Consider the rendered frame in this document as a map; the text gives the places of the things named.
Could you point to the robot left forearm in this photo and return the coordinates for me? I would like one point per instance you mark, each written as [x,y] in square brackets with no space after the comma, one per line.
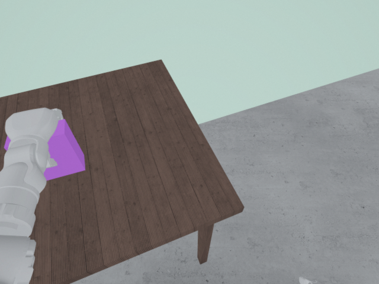
[21,181]

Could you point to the sponge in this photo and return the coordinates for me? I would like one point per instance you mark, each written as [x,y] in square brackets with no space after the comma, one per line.
[65,150]

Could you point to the robot left hand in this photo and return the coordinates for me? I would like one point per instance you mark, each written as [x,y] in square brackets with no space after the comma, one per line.
[41,122]

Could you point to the left robot upper arm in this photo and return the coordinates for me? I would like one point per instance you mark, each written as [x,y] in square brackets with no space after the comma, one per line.
[16,259]

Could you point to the table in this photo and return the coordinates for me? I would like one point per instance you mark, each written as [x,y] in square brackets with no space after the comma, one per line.
[150,175]

